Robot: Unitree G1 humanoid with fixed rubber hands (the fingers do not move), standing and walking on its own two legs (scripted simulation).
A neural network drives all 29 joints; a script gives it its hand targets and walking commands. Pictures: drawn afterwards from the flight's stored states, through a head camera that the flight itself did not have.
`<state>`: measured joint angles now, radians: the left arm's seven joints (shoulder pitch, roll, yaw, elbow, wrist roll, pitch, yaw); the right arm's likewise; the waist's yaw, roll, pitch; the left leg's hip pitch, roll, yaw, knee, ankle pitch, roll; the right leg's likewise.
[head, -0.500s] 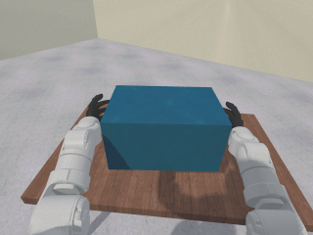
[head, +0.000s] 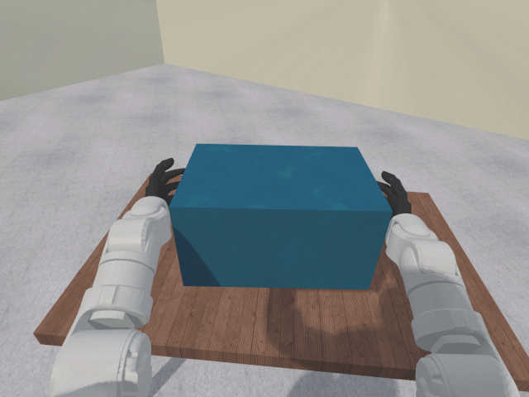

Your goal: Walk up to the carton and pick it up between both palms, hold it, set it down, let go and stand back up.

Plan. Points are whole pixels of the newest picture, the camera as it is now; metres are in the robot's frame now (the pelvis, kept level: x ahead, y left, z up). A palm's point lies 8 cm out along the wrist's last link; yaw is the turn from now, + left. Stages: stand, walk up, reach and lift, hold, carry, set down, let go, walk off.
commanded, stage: hold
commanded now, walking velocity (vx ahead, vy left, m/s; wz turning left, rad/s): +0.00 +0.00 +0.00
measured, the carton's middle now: (276, 211) +0.39 +0.00 +0.16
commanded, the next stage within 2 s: none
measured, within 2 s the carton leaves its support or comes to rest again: neither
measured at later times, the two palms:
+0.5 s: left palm (158, 204) +0.37 +0.19 +0.18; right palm (396, 219) +0.37 -0.19 +0.17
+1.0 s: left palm (159, 205) +0.37 +0.19 +0.18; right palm (396, 219) +0.37 -0.19 +0.17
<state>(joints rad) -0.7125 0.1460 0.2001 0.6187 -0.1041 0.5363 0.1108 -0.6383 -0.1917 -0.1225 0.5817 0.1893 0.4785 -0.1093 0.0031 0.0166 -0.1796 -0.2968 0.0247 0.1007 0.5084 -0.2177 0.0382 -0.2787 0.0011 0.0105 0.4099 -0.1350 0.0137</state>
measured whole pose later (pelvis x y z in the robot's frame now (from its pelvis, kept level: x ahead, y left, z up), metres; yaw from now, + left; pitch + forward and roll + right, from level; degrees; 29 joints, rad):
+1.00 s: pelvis +0.00 +0.00 +0.00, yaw +0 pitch +0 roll -2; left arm -0.71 0.15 0.20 0.62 -0.10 0.54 0.11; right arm -0.64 -0.19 -0.12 0.58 0.19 0.48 -0.11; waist 0.00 0.02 -0.18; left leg -0.30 0.02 0.10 0.51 -0.22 0.04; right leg -0.28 0.00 0.01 0.41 -0.14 0.01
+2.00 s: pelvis +0.00 +0.00 +0.00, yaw +0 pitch +0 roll -2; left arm -0.71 0.15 0.20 0.61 -0.10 0.54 0.11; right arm -0.64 -0.19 -0.12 0.58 0.19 0.47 -0.11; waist 0.00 0.01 -0.18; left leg -0.30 0.02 0.10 0.51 -0.22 0.04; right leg -0.28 0.00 0.01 0.41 -0.14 0.01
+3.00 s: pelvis +0.00 +0.00 +0.00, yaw +0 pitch +0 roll -2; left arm -0.71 0.15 0.20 0.61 -0.10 0.54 0.11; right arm -0.64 -0.19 -0.12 0.57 0.19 0.47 -0.11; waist 0.00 0.02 -0.17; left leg -0.30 0.02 0.10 0.51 -0.22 0.04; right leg -0.28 0.00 0.01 0.41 -0.14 0.01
